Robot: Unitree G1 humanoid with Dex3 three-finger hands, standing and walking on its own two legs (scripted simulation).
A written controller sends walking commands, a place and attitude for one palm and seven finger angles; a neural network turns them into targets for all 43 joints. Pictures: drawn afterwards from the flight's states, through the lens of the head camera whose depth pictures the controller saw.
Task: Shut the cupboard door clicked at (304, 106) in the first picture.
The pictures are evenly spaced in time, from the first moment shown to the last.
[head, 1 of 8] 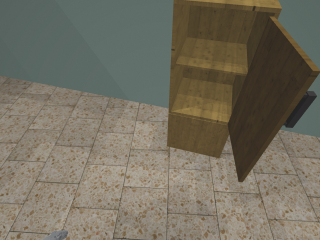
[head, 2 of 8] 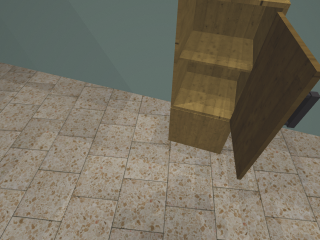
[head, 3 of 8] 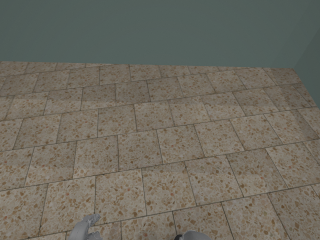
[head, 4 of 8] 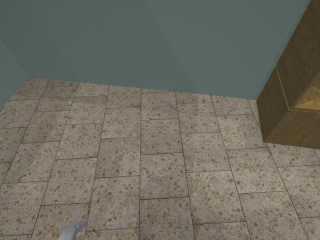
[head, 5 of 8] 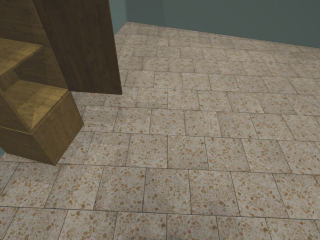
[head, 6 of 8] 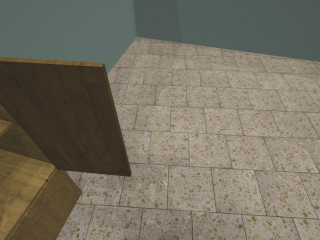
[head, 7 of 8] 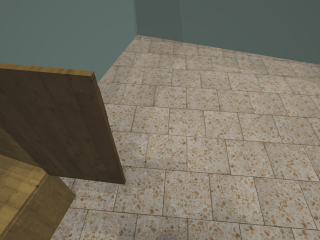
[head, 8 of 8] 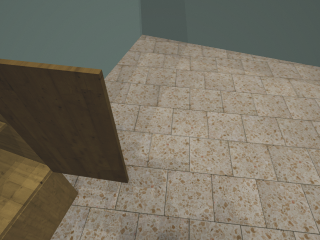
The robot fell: no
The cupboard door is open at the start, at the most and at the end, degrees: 100 100 100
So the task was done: no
